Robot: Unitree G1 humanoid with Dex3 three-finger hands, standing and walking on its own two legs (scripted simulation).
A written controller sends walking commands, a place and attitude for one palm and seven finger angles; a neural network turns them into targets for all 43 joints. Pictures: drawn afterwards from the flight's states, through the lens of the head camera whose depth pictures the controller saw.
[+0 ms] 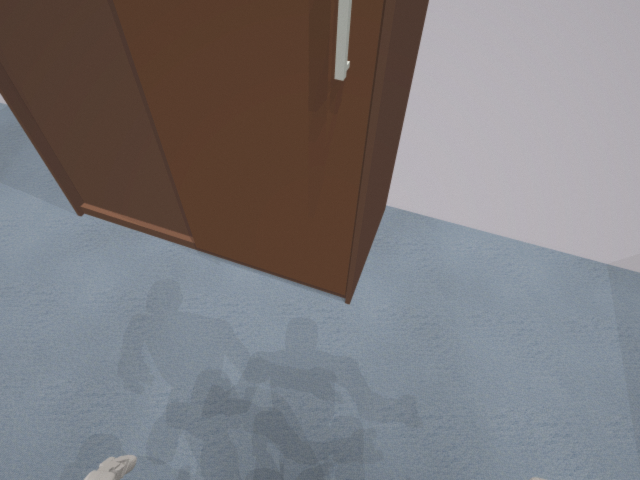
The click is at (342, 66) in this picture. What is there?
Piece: wardrobe's sliding door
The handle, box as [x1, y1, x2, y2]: [334, 0, 351, 80]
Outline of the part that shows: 351,0 339,0 338,2 334,78 343,80 345,77 346,70 349,66 349,61 346,60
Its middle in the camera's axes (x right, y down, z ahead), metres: +0.05 -0.43 +0.68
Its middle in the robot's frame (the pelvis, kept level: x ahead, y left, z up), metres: +0.83 +0.01 +0.25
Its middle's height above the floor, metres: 1.02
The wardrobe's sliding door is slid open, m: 0.00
